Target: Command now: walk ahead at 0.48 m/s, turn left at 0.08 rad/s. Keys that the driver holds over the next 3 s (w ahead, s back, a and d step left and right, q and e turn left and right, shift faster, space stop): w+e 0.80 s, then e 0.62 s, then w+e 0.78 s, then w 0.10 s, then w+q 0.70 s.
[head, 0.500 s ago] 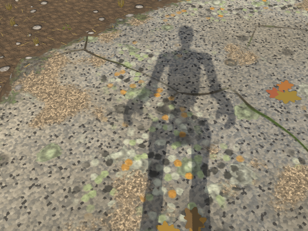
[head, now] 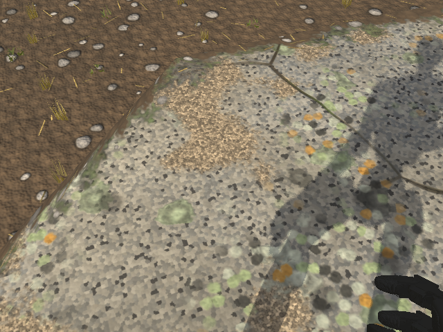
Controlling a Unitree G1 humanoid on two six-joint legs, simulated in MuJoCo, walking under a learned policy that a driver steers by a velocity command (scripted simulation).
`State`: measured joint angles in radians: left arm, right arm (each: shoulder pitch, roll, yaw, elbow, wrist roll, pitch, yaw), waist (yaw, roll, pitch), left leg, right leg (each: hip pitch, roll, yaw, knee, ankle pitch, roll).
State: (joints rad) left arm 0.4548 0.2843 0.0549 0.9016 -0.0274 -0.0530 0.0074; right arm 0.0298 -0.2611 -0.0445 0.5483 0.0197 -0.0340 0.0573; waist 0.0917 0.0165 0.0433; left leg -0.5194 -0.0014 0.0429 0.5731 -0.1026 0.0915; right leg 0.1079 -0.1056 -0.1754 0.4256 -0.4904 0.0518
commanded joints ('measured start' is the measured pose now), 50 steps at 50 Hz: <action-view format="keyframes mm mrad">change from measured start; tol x32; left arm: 1 64 27 -24 -106 23 -36 -13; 21 -426 44 -2 -259 7 1 -63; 27 2 307 112 -204 0 28 -32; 50 -108 39 27 -300 34 37 29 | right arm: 1 408 -318 -100 38 -24 -5 -42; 50 192 -237 -64 92 -62 -89 -55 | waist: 1 -182 210 -428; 20 -156 1 77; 28 -15 -235 -423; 41 -40 -93 -32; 50 -120 86 -313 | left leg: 1 1029 412 -645 -89 -88 260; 9 353 256 -140 -423 119 132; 20 549 276 118 -428 247 70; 25 624 263 178 -20 856 8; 26 493 220 196 219 759 -31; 28 -155 -75 -46 841 -500 -122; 30 -285 30 -147 796 -356 -73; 48 181 -21 -116 -144 165 -102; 50 617 280 -341 -82 670 18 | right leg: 1 -735 74 126 806 -40 -61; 21 -822 5 164 221 491 -101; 26 -248 175 83 141 364 -228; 28 299 -226 1016 -71 168 -513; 36 -312 -42 487 -201 592 -357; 47 -263 14 554 58 607 -202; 50 -479 187 424 558 89 -78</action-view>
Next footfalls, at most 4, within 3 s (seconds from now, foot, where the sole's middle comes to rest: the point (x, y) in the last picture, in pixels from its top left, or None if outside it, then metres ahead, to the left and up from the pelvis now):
0.52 right None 0.44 -0.16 -0.75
0.98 left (282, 229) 0.77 -0.08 -0.75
1.44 right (341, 293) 0.57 -0.25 -0.75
1.90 left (336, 210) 0.86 -0.26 -0.75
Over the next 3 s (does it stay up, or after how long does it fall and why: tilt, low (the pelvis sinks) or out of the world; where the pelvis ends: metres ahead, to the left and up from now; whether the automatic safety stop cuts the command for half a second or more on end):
stays up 0.89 -0.80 0.01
